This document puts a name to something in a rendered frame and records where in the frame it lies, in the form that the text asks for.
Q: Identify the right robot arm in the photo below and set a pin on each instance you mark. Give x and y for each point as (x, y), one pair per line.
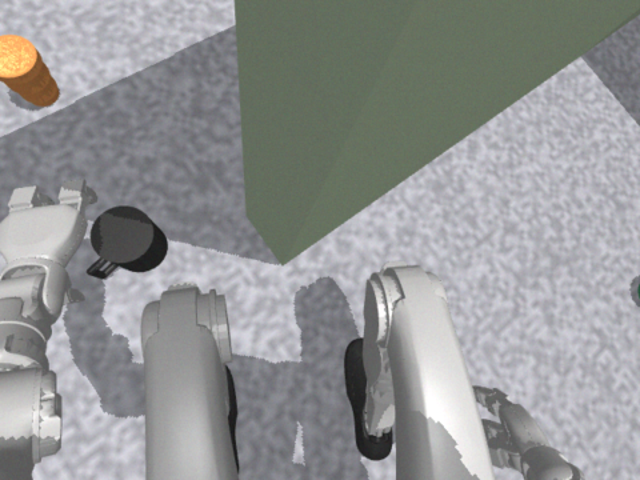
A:
(547, 463)

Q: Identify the right robot hand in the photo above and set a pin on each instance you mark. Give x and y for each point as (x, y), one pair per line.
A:
(517, 432)

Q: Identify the left robot hand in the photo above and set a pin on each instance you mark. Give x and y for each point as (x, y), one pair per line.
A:
(37, 228)

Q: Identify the right robot foot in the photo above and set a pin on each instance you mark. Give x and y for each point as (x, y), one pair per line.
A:
(371, 447)

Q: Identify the left robot arm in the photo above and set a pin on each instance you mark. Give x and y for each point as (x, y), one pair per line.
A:
(32, 292)

